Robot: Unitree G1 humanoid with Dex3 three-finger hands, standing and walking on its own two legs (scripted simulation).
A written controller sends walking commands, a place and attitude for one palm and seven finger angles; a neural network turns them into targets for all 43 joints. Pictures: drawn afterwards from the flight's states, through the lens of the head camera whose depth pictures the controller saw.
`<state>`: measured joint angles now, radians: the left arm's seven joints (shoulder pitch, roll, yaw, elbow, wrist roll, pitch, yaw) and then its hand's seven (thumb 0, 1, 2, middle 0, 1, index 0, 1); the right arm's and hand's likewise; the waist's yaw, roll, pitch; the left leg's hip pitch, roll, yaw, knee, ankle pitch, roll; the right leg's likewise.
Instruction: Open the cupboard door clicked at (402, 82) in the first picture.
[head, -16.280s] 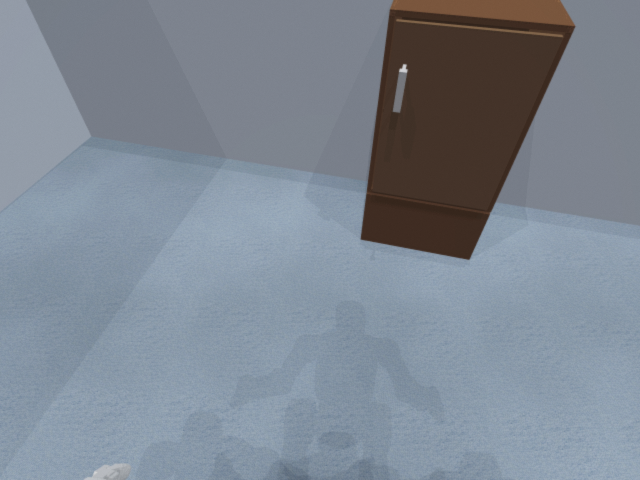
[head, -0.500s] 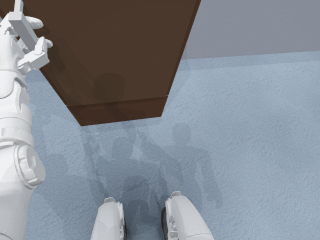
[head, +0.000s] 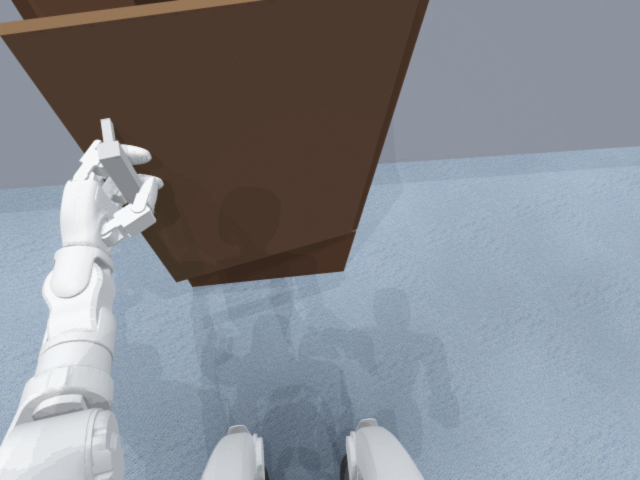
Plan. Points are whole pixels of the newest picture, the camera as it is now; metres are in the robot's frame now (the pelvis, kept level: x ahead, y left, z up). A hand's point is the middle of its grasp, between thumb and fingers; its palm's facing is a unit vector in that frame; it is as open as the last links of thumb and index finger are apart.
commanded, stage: pull the door open along its arc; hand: left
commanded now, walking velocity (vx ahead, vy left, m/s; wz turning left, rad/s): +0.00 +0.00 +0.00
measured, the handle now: (126, 169) +0.49 +0.23 +0.04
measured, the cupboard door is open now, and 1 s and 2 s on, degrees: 12 44 45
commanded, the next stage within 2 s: open thumb and fingers to let go in 0.60 s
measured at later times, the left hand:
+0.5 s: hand (226, 294) +0.33 +0.09 +0.04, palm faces +0.50 -0.87 -0.01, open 6.1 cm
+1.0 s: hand (264, 322) +0.29 +0.05 +0.04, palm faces +0.46 -0.89 -0.03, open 7.9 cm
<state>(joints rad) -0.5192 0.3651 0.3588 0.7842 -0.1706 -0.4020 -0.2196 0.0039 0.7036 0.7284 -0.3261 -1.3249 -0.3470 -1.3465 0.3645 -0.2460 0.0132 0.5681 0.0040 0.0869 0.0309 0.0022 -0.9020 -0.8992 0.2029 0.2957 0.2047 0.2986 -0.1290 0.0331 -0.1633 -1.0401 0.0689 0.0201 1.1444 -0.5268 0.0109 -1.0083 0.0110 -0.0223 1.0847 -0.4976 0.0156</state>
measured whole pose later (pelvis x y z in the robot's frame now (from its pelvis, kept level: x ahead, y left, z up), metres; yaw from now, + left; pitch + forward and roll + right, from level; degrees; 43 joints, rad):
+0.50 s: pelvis -0.01 -0.03 +0.00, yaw +4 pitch +18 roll +0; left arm -0.10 -0.10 -0.06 0.40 0.11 -0.42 0.59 0.00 0.70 0.78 -0.32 -1.31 -0.32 -1.32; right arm 0.20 -0.17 -0.01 0.58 -0.09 0.03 0.05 0.00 -0.90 -0.90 0.20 0.30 0.20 0.30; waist -0.01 0.01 -0.17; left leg -0.92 0.04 -0.02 1.11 -0.51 -0.03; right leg -0.89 -0.02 -0.07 1.11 -0.53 -0.03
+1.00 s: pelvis -0.01 -0.05 +0.00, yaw +5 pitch +16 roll +1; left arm 0.01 -0.12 -0.15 0.33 0.11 -0.40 0.58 0.01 0.36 0.67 -0.36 -1.29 -0.38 -1.29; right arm 0.17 -0.17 -0.02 0.61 -0.10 -0.03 0.01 0.01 -0.90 -0.90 0.20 0.30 0.20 0.30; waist 0.00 0.02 -0.17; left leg -0.90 0.03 -0.05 1.10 -0.49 -0.06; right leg -0.88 -0.02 -0.09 1.14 -0.55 -0.06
